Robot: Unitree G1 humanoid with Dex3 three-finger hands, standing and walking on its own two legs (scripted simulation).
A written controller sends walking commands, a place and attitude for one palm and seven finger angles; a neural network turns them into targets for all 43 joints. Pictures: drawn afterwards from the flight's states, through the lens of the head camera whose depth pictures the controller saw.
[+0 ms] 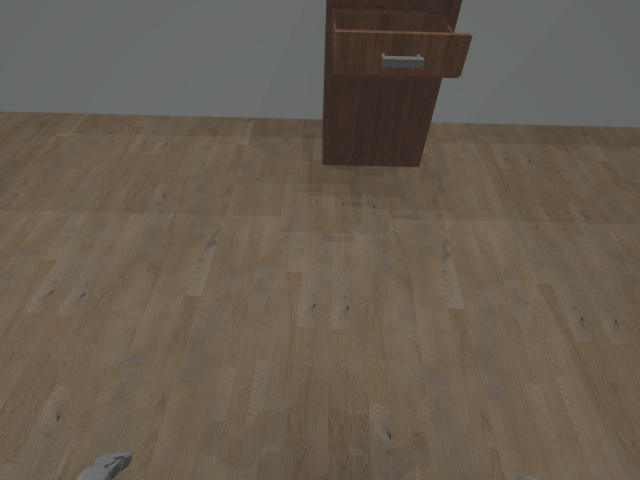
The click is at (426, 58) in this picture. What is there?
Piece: drawer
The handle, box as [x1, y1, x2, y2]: [381, 53, 423, 67]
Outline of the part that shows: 381,53 382,66 422,67 423,58 419,54 413,57 385,56 383,53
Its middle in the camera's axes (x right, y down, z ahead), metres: +0.27 -0.61 +1.32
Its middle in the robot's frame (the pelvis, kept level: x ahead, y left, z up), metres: +1.40 -0.22 -0.08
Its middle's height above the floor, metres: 0.69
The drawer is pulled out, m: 0.28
